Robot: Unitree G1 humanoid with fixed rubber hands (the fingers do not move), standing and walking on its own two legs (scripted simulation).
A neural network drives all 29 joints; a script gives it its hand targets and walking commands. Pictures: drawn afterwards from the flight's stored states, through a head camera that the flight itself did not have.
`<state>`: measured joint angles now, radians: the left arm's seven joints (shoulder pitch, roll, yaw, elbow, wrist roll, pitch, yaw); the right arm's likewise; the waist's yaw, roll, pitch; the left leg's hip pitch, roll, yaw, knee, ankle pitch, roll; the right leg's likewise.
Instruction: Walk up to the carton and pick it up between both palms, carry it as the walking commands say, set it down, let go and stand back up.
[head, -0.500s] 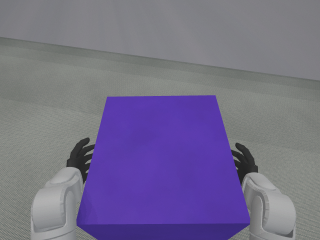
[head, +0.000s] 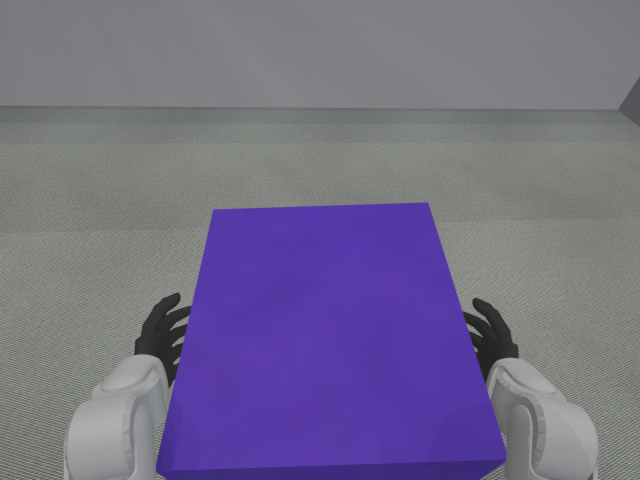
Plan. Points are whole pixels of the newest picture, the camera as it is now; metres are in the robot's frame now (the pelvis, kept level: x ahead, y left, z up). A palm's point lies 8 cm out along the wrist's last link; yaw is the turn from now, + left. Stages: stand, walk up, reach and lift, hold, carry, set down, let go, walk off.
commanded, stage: carry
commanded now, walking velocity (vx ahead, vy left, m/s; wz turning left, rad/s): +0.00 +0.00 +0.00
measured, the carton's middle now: (325, 360) +0.27 +0.00 +0.00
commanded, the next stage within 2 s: none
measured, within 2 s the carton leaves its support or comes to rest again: neither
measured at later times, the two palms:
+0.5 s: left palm (225, 454) +0.14 +0.10 +0.08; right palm out of the picture +0.10 -0.27 +0.07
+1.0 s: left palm out of the picture +0.12 +0.14 +0.06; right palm (564, 459) +0.15 -0.23 +0.06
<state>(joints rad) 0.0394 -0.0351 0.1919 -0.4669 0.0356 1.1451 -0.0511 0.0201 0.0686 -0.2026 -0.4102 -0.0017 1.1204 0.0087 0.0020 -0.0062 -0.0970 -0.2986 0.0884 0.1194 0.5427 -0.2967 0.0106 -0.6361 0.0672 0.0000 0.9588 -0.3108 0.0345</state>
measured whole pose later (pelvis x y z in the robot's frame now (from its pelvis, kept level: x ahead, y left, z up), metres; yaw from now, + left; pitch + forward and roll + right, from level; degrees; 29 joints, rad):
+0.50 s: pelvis -0.11 -0.06 -0.01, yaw -5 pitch +2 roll +0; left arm 0.01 -0.07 0.20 -0.43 0.07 1.16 -0.05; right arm -0.03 0.02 -0.20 -0.37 0.00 1.16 0.01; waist -0.03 0.01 -0.12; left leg -0.40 0.13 0.11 0.54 -0.16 -0.06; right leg -0.36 -0.01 -0.05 0.59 -0.27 -0.02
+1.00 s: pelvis -0.11 -0.06 -0.01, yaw +5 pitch +4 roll -2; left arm 0.00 -0.04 0.20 -0.46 0.04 1.16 -0.05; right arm -0.01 0.05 -0.20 -0.42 -0.01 1.14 0.01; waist -0.01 0.02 -0.08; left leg -0.50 0.08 -0.04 0.58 -0.15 -0.06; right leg -0.35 -0.03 -0.20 0.59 -0.30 -0.03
